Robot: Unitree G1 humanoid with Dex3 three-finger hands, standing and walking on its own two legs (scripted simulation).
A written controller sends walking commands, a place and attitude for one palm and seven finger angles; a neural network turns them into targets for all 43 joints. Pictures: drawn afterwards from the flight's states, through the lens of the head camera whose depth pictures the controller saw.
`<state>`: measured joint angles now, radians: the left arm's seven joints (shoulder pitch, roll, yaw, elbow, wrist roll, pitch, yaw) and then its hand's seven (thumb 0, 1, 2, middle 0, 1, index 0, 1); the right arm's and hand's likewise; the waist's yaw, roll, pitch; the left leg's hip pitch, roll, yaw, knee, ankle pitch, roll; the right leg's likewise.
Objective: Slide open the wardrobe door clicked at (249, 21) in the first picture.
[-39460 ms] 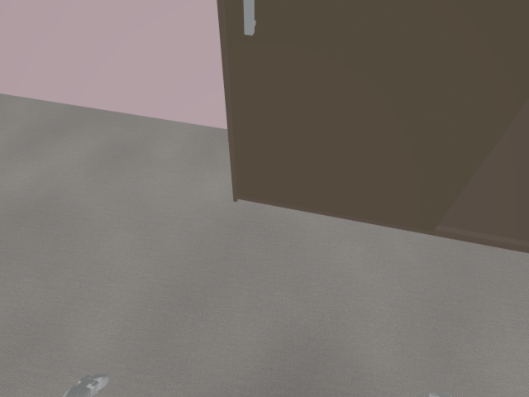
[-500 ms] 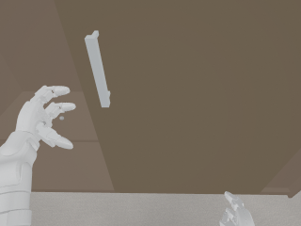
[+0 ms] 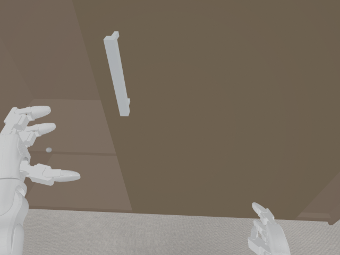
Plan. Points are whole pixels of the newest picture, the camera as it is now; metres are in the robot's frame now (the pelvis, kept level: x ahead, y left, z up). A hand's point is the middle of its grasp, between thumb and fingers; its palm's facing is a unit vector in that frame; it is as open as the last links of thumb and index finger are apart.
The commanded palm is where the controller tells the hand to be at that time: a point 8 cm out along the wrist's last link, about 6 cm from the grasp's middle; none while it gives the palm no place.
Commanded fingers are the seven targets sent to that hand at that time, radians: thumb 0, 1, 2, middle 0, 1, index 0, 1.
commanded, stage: draw the hand back to the body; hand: left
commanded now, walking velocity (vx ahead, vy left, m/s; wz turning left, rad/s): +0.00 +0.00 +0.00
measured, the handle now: (120, 76) +0.50 +0.21 +0.20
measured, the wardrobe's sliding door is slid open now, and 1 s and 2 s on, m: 0.69 0.69 0.69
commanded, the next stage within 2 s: step back with the hand held close in 0.94 s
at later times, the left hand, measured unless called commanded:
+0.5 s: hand (48, 160) +0.23 +0.28 +0.16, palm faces +0.41 -0.84 -0.34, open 9.3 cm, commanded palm +0.18 +0.32 +0.18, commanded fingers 0.00 0.83 0.87 -0.20 -0.34 -0.20 -0.34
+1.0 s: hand (44, 163) +0.22 +0.28 +0.16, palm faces +0.45 -0.82 -0.36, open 7.4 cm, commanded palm +0.17 +0.31 +0.18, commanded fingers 0.00 0.90 0.90 -0.20 -0.30 -0.20 -0.30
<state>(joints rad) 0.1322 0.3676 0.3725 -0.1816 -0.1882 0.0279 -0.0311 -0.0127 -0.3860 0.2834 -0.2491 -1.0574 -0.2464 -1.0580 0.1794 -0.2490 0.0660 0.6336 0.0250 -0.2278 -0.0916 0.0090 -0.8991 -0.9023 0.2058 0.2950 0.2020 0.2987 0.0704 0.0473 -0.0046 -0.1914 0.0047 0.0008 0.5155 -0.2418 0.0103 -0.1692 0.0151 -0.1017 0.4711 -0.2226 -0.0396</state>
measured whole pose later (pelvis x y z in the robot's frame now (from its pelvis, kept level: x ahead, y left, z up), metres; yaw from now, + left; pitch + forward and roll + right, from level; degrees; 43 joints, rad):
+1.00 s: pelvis +0.03 +0.02 +0.01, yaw -1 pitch -5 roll +0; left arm 0.45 0.33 0.33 -0.38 -0.07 -0.07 0.10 0.01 0.89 0.90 -0.21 -0.31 -0.21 -0.31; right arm 0.20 -0.21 0.04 0.65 -0.01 -0.12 -0.07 0.01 -0.90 -0.90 0.21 0.30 0.20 0.30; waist 0.08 0.05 0.01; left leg -0.08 -0.02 0.03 0.41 -0.24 0.03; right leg -0.08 -0.01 -0.07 0.39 -0.23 -0.01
